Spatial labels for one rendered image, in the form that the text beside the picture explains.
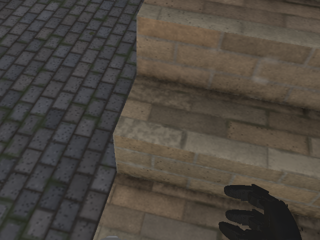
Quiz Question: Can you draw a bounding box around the right robot hand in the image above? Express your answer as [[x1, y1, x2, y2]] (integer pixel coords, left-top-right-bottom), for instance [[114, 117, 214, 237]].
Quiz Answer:
[[218, 184, 303, 240]]

